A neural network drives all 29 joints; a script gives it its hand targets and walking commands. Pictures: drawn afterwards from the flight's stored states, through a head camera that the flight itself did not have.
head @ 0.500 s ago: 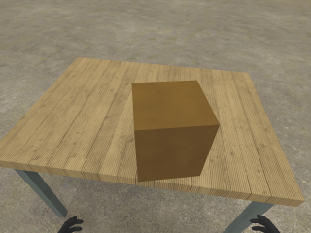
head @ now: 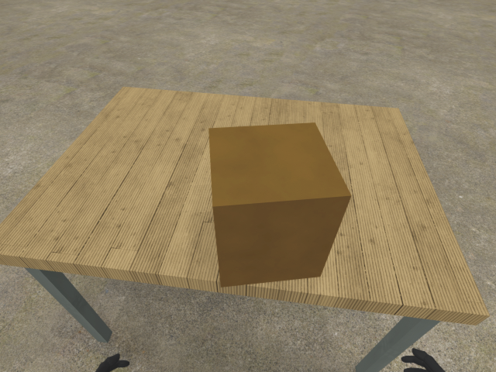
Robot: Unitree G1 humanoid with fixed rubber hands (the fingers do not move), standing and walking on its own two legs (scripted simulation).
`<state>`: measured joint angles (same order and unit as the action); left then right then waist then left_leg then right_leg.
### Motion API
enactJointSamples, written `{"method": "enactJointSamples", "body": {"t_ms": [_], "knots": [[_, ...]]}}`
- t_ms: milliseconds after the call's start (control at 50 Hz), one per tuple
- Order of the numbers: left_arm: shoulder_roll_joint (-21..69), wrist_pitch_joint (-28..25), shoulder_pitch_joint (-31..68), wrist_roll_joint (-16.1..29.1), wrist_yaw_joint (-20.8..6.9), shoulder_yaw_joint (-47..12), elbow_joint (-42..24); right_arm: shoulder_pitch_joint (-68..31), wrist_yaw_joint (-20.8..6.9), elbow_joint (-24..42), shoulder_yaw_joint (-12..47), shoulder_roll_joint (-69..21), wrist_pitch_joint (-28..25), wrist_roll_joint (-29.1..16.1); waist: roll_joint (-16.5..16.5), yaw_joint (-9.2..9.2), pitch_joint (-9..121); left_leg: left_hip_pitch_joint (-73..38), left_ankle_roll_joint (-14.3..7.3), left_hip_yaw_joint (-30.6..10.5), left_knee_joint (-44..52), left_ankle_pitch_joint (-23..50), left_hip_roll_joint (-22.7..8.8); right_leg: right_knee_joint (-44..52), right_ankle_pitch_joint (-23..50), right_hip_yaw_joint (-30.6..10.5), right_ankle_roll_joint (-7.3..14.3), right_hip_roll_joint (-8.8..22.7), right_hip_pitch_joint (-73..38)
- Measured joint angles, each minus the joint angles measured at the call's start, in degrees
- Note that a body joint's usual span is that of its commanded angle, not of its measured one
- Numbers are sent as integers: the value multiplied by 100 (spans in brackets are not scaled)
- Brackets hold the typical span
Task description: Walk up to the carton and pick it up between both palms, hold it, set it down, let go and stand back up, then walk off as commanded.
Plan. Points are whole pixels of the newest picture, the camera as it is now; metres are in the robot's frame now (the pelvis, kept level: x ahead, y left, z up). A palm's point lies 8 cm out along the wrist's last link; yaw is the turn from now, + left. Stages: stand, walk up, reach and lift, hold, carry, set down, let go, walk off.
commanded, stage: stand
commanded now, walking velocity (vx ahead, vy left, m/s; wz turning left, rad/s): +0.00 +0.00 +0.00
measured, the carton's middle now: (267, 206) +0.43 +0.00 +0.02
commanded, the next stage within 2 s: walk off in 1.08 s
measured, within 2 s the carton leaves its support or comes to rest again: neither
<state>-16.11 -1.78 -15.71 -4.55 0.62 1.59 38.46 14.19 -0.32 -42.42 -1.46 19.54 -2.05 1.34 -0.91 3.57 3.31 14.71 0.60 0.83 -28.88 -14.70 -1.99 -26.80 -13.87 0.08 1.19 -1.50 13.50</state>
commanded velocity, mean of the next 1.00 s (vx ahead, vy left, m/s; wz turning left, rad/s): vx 0.00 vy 0.00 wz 0.00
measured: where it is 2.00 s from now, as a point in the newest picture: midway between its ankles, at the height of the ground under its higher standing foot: outside the picture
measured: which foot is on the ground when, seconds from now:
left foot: down 0.00-1.00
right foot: down 0.00-1.00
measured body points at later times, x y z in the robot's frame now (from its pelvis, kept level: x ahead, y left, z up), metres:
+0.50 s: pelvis +0.00 +0.00 +0.00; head -0.02 +0.01 +0.45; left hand +0.10 +0.27 -0.10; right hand +0.14 -0.29 -0.09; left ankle +0.01 +0.12 -0.74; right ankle +0.00 -0.11 -0.74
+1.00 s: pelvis -0.01 +0.00 +0.00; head -0.02 +0.01 +0.45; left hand +0.09 +0.28 -0.11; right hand +0.14 -0.29 -0.09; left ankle +0.01 +0.12 -0.74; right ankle +0.00 -0.11 -0.74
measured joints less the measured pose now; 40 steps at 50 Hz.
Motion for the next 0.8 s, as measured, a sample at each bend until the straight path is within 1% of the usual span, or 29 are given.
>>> {"method": "enactJointSamples", "body": {"t_ms": [800], "knots": [[-12, -15, 0, 0, -14, 0, 320, 0, 0, 1, 0, 49, 14, 0, 54, 0, -49, 0, 0, -2, -1, 54, 1, 0, 55, 2, 0, 1, 0]]}}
